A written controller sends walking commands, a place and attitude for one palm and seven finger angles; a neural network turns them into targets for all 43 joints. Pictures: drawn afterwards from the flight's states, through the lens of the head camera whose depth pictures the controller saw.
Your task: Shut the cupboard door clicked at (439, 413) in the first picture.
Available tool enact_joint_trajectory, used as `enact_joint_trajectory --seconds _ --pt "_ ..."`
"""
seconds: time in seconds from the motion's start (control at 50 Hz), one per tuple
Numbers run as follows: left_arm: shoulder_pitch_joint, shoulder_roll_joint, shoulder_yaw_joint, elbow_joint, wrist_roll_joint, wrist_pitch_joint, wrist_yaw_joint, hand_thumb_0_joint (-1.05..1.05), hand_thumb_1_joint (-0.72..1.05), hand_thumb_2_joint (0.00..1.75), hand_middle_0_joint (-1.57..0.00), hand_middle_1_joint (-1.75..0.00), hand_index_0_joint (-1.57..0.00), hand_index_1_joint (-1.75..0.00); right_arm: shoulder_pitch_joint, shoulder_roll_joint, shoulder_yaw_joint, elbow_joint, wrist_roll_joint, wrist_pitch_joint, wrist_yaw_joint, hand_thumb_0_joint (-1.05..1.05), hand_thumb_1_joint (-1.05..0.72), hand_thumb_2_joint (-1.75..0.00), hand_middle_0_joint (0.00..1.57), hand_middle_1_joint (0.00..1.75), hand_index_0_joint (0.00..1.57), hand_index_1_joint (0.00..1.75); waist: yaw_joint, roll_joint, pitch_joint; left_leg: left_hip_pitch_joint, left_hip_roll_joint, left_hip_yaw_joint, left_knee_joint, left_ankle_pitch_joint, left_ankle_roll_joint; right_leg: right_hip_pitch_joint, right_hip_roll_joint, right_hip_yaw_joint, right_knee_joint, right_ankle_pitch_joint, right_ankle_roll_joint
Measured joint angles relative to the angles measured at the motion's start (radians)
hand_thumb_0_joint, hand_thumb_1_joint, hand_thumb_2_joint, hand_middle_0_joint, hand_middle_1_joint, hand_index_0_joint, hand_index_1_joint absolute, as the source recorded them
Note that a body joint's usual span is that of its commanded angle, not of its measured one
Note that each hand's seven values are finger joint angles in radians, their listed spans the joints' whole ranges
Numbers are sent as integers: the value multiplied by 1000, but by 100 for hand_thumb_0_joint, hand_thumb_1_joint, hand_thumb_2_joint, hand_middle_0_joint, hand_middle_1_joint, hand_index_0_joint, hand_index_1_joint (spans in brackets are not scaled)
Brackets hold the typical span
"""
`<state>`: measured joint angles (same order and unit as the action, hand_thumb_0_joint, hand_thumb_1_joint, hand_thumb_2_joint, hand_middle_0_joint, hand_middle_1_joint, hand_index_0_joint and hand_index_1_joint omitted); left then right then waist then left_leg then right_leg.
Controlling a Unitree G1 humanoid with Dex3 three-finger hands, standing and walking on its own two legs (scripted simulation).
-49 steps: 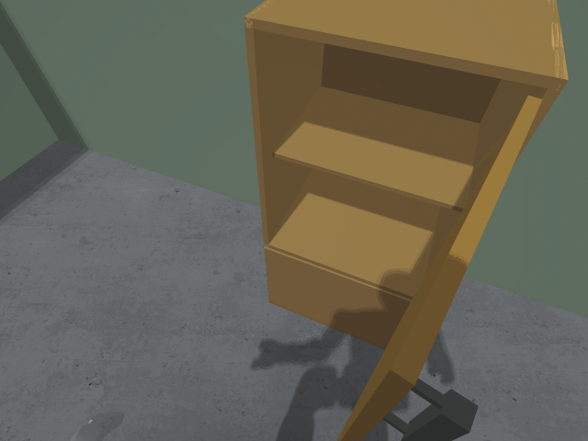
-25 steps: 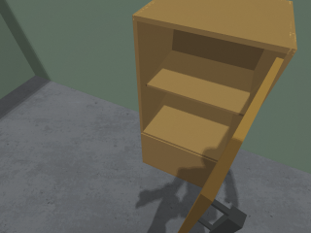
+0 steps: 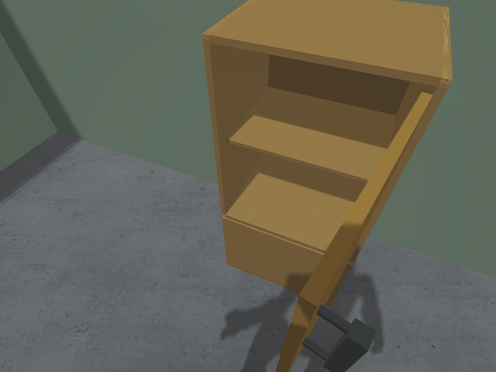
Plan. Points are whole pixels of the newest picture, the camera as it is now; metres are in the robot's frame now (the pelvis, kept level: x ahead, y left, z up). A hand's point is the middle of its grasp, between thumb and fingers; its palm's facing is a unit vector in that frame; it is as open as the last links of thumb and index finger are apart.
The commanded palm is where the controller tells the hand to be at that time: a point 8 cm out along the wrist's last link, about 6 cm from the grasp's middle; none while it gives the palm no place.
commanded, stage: look at it before walking up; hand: left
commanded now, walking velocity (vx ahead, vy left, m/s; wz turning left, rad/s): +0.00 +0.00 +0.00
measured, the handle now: (330, 340) +0.17 -0.10 +0.04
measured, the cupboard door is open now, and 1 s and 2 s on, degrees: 78 78 79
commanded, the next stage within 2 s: walk to a spot facing it in 0.46 s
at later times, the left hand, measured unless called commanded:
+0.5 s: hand out of the picture +0.05 +0.22 -0.16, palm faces -0.01 -0.95 -0.31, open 7.4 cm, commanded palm none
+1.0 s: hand out of the picture +0.04 +0.17 -0.18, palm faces -0.12 -0.96 -0.27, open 7.4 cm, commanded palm none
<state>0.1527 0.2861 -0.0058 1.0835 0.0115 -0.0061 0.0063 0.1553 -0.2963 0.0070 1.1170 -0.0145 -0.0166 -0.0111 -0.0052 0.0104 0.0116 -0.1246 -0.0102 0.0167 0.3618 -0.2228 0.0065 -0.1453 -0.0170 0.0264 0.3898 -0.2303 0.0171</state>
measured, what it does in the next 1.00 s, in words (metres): stands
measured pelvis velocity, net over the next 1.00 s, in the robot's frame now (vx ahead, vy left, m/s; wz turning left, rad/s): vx -0.03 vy -0.03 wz -0.17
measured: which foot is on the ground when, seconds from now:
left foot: down 0.00-0.98, up 1.00-1.00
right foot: down 0.00-1.00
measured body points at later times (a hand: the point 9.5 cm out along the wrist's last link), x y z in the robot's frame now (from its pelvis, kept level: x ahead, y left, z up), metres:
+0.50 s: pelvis -0.01 -0.01 +0.00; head -0.01 -0.01 +0.45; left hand +0.05 +0.27 -0.13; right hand +0.05 -0.30 -0.14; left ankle -0.02 +0.11 -0.75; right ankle -0.01 -0.13 -0.75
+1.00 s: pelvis -0.03 -0.03 -0.03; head +0.00 -0.06 +0.42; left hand +0.04 +0.22 -0.16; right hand -0.01 -0.29 -0.19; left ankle -0.02 +0.11 -0.74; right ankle -0.01 -0.13 -0.75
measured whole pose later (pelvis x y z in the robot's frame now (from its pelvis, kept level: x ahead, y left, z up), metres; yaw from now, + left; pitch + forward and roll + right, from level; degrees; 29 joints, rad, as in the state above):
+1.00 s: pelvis -0.03 -0.03 -0.03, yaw -10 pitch -2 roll +1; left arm 0.25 0.21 0.05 0.97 0.03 0.04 -0.02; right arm 0.18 -0.24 -0.05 0.99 -0.02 0.04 -0.02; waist 0.02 0.04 0.10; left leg -0.29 0.10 0.12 0.74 -0.42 -0.04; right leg -0.35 0.05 0.05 0.70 -0.31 -0.03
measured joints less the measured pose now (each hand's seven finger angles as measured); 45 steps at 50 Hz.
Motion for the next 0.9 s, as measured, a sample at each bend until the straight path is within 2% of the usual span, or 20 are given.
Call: enact_joint_trajectory --seconds 0.6,0.7,0.86,0.9 --pt "6 18 10 24 1 -6 -7 1 90 90 -20 -30 -20 -30 -7 -22 -4 15 -2 -1 0 0 -90 -90 20 30 20 30 4 -2 4 1 20 -9 -26 29 -17 8 19 -9 -40 36 -16" --pt "18 9 20 6 0 13 0 1 90 90 -20 -30 -20 -30 -11 -7 -9 -10 -4 6 -11 0 -91 -90 20 30 20 30 16 -2 8 -20 30 19 9 11 -20 -28 30 19 0 27 -17" --pt "59 -28 40 -63 6 53 -14 1 90 90 -20 -30 -20 -30 10 58 -28 -97 -6 33 -13 0 -90 -90 20 30 20 30 17 -20 46 -86 53 95 138 -56 -24 -146 60 92 175 -31 -22" --pt "67 -36 47 -83 7 58 -18 1 90 90 -20 -30 -20 -30 17 69 -34 -111 -6 37 -11 0 -90 -90 21 30 20 30 22 -27 61 -98 59 116 177 -75 -27 -179 54 79 239 -60 -24"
